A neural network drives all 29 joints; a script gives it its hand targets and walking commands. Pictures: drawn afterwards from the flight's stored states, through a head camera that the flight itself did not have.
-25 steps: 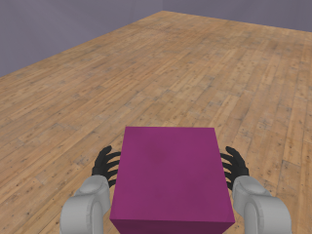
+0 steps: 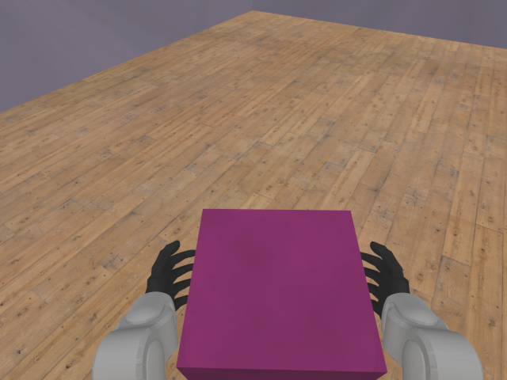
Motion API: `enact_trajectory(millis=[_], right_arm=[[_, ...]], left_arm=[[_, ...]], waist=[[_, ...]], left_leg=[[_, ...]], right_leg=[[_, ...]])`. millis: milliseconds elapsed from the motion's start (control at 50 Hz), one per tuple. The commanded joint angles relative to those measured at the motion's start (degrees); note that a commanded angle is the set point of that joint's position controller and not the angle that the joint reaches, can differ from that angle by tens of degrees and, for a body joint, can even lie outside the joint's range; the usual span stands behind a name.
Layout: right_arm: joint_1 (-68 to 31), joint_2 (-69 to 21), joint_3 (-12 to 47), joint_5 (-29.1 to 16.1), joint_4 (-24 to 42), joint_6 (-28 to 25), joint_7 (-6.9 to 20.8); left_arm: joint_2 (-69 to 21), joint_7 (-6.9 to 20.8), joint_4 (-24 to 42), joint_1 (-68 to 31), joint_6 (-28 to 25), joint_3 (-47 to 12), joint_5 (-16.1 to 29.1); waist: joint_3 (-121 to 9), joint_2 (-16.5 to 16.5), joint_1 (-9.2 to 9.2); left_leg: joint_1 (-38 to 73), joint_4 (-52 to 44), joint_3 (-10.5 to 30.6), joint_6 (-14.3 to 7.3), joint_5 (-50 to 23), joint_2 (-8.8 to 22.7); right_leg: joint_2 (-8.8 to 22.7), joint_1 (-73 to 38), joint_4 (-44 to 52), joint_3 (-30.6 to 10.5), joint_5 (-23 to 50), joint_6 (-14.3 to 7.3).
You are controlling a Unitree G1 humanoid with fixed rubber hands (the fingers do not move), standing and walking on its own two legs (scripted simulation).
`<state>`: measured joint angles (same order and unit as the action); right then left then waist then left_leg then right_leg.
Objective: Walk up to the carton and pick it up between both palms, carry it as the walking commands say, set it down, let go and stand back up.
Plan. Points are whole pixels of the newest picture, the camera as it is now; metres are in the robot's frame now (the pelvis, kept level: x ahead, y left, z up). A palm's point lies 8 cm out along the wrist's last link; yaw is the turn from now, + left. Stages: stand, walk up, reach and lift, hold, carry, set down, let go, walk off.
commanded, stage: carry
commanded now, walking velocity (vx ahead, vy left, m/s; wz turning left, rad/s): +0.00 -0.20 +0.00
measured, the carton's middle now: (274, 312) +0.25 +0.00 +0.02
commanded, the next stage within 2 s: none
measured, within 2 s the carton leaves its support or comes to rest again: neither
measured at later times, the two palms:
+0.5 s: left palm (169, 302) +0.23 +0.14 +0.10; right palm (399, 296) +0.23 -0.16 +0.10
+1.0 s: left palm (256, 296) +0.24 +0.03 +0.09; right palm (483, 307) +0.23 -0.27 +0.09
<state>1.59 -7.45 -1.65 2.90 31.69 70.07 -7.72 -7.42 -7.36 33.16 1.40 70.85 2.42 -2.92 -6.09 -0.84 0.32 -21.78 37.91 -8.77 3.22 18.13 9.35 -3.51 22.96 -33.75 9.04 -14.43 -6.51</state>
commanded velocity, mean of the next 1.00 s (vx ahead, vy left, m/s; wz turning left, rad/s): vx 0.00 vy -0.20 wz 0.00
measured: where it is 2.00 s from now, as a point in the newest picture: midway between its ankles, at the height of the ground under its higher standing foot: outside the picture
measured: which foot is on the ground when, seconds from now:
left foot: down 0.00-0.90, up 0.92-1.00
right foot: down 0.00-0.58, up 0.60-0.88, down 0.90-1.00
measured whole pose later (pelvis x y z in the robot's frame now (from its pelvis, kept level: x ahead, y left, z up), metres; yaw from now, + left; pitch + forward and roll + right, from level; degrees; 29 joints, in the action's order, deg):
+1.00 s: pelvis +0.00 -0.11 +0.00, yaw +0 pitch +5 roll -3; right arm 1.8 -7.4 -3.8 2.5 33.5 69.7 -7.4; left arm -7.4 -7.9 31.8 0.6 68.7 0.5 -2.5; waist -3.9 2.8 0.9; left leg -27.6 53.4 -6.9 6.3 32.5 12.6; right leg 2.5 22.0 -33.7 8.3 -15.8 0.7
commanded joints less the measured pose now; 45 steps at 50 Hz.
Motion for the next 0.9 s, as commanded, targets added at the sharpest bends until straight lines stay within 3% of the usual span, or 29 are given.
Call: enact_trajectory(millis=[0,60,120,180,220,260,280,300,320,340,360,400,440,500,520,540,560,580,600,620,640,680,740,800,840,860,880], right_arm=[[-20.7,-42.2,35.2,-14.8,5.8,-0.5,6.0],[-20.9,-42.2,35.5,-15.2,5.6,-0.3,6.0],[-20.9,-42.4,35.3,-15.5,5.0,-0.4,6.2],[-20.4,-42.5,34.9,-15.4,4.7,-0.7,6.2],[-20.5,-42.1,34.7,-15.3,4.8,-0.8,6.2],[-20.8,-41.4,34.6,-14.8,4.6,-0.4,6.1],[-21.2,-41.2,34.5,-14.5,4.4,-0.2,6.0],[-21.4,-41.1,34.5,-14.3,4.6,0.0,6.0],[-21.5,-41.1,34.7,-14.3,5.1,0.2,5.9],[-22.3,-40.9,35.2,-14.6,5.7,0.3,5.8],[-22.7,-41.7,35.5,-15.1,5.9,0.1,5.8],[-22.4,-43.4,35.7,-16.0,5.0,-0.4,6.1],[-22.0,-44.0,35.7,-16.6,5.0,-1.0,6.4],[-21.0,-42.6,35.5,-16.6,5.2,-1.2,6.0],[-20.0,-42.2,35.2,-16.4,4.6,-1.1,5.9],[-19.2,-41.6,34.6,-16.2,3.8,-1.1,5.8],[-18.2,-41.0,34.3,-15.3,3.9,-1.3,5.8],[-17.6,-41.2,33.8,-14.8,3.8,-1.5,6.0],[-19.4,-40.9,33.4,-15.2,4.6,-1.5,6.0],[-20.7,-41.3,33.8,-15.3,5.2,-1.7,6.0],[-21.7,-41.7,33.9,-15.3,5.7,-1.9,6.2],[-20.8,-41.3,33.2,-15.0,6.3,-2.1,6.0],[-19.3,-40.0,32.6,-14.9,6.8,-2.0,6.0],[-18.2,-39.2,32.3,-14.7,6.7,-1.7,5.9],[-19.0,-39.4,33.0,-14.8,7.1,-1.6,5.9],[-19.0,-39.5,33.3,-14.7,7.1,-1.5,5.9],[-18.4,-39.3,33.6,-14.4,6.6,-1.4,5.9]], left_arm=[[-40.5,5.7,3.6,-20.0,-0.2,-35.3,14.9],[-40.6,5.6,3.6,-19.6,-0.3,-35.0,14.7],[-40.7,5.5,4.1,-20.1,-0.3,-35.2,14.8],[-40.9,5.5,4.6,-20.9,-0.3,-35.7,14.9],[-41.2,5.6,4.0,-20.6,-0.1,-35.8,14.8],[-40.9,5.7,3.1,-20.2,0.2,-35.2,14.7],[-40.7,5.8,2.5,-20.2,0.3,-34.8,14.8],[-40.5,5.9,2.1,-20.5,0.4,-34.5,14.9],[-40.0,5.9,2.1,-21.1,0.4,-34.3,15.0],[-40.2,6.0,2.0,-20.4,0.4,-34.1,14.8],[-41.0,6.0,2.3,-19.7,0.2,-34.6,14.7],[-42.1,5.8,3.4,-20.5,-0.4,-35.3,14.8],[-42.7,5.9,4.6,-21.3,-0.9,-36.0,15.1],[-41.9,5.5,4.8,-20.5,-1.1,-36.3,15.3],[-41.3,5.3,4.2,-20.1,-0.9,-36.2,15.2],[-40.9,5.2,3.7,-20.1,-0.8,-36.0,15.1],[-41.3,5.4,4.3,-19.2,-0.6,-36.7,15.1],[-41.6,5.5,5.5,-21.2,-0.6,-37.5,15.7],[-41.8,5.4,4.6,-22.1,-0.8,-36.8,15.8],[-42.3,5.6,4.3,-22.7,-0.9,-36.8,16.2],[-43.1,5.7,3.9,-22.8,-1.1,-37.2,16.5],[-43.4,5.6,3.5,-21.8,-1.6,-37.4,16.8],[-42.4,5.0,3.7,-20.4,-1.6,-37.2,16.4],[-41.4,4.6,3.9,-19.4,-1.2,-36.8,15.9],[-41.3,4.6,3.3,-17.9,-1.0,-36.5,15.5],[-40.9,4.6,3.1,-17.2,-1.0,-36.0,15.2],[-40.0,4.6,3.2,-17.4,-1.0,-35.5,14.7]], waist=[[-8.5,-2.2,-0.09],[-8.5,-3.2,-0.17],[-8.1,-1.3,0.01],[-7.9,3.4,0.43],[-8.2,9.3,0.05],[-7.5,9.7,-0.42],[-6.6,7.5,-0.8],[-5.7,1.9,-0.87],[-4.9,-7.2,-0.46],[-5.3,-11.1,-0.9],[-6.6,-7.6,-0.74],[-8.8,-2.1,-0.55],[-9.9,-2.8,-0.48],[-10.8,-4.9,-0.38],[-10.2,-3.6,0.19],[-10.5,1.0,0.65],[-10.7,15.4,0.97],[-8.0,22.1,1.03],[-5.9,15.3,0.76],[-5.5,9.3,0.3],[-5.2,6.1,0.02],[-6.2,9.5,-0.11],[-7.4,14.8,0.2],[-7.9,18.8,0.65],[-9.4,17.4,-0.5],[-11.3,13.1,-0.68],[-12.9,5.9,-0.32]], left_leg=[[1.5,-0.7,0.2,-0.6,0.6,2.5],[0.9,2.3,-1.5,0.1,2.9,0.2],[4.0,-1.6,-1.2,-0.3,-0.5,0.7],[8.0,-6.7,2.6,-1.4,-2.9,4.8],[6.4,-10.2,9.2,-2.7,-2.2,10.1],[2.1,-11.2,11.4,-3.3,-0.6,12.8],[-0.9,-9.2,9.6,-2.5,0.4,11.8],[-3.7,-4.8,5.7,-1.1,2.2,8.5],[-5.8,2.7,-0.1,0.7,5.9,2.6],[-9.1,11.5,-2.8,1.9,13.1,-1.2],[-9.0,17.7,-0.3,1.9,14.1,-0.7],[-6.7,18.2,1.4,0.8,11.9,0.1],[-2.8,13.2,0.1,0.0,9.7,-1.1],[4.6,-0.1,-2.1,-1.3,5.1,-3.3],[9.1,-9.7,-1.9,-1.9,-0.2,-2.4],[16.9,-16.5,2.9,-2.6,-5.0,2.5],[19.5,-18.9,19.7,-6.9,-7.5,16.9],[16.6,-21.2,29.2,-12.0,-20.5,26.6],[14.9,-21.7,27.0,-13.4,-24.9,26.4],[14.5,-20.1,21.3,-11.7,-25.1,23.3],[14.7,-17.9,14.5,-8.7,-27.3,19.4],[14.9,-13.7,6.2,-5.4,-37.8,14.2],[12.9,-11.7,3.5,-4.5,-40.6,12.6],[12.3,-10.1,3.4,-3.3,-37.6,12.8],[9.7,-5.2,1.8,-1.1,-31.6,11.6],[7.2,0.1,-0.3,0.4,-27.7,9.3],[0.7,6.4,-1.3,2.7,-15.3,7.7]], right_leg=[[12.7,-5.6,11.1,-12.2,8.5,2.0],[14.5,-5.4,13.8,-14.0,7.4,0.8],[13.0,-2.9,13.5,-11.4,4.1,2.2],[10.0,0.5,10.8,-7.5,0.9,5.4],[8.1,-0.3,3.7,-6.1,-1.6,5.5],[7.3,-2.1,-0.5,-6.3,-3.0,5.6],[8.0,-4.1,0.8,-7.9,-2.0,5.3],[9.9,-6.1,5.7,-11.2,-0.2,4.5],[14.2,-6.7,14.0,-17.6,3.7,3.1],[17.8,-9.4,17.9,-22.3,8.1,1.2],[19.4,-9.6,17.6,-23.0,13.2,-0.1],[17.6,-10.0,15.3,-18.2,15.2,-1.2],[15.0,-9.4,14.3,-13.5,15.1,-0.6],[13.3,-8.1,15.0,-11.5,11.0,1.5],[11.9,-5.9,13.3,-9.5,11.0,3.2],[10.1,-0.2,8.7,-7.1,9.8,5.3],[6.4,8.0,-2.1,-3.5,0.5,8.9],[5.4,13.9,-14.8,-4.4,-10.6,8.6],[6.7,16.6,-23.6,-9.0,-11.6,7.5],[7.6,16.7,-26.9,-10.9,-10.4,7.0],[8.4,16.3,-25.4,-11.3,-8.8,7.1],[6.2,12.3,-22.0,-6.0,-6.6,8.3],[4.6,6.6,-14.7,-1.6,-7.2,9.6],[3.5,2.8,-4.8,0.6,-5.9,9.3],[2.5,-5.2,7.3,2.4,0.9,8.5],[2.8,-11.7,12.1,2.3,2.6,8.0],[9.5,-18.8,13.8,-3.8,14.8,6.4]])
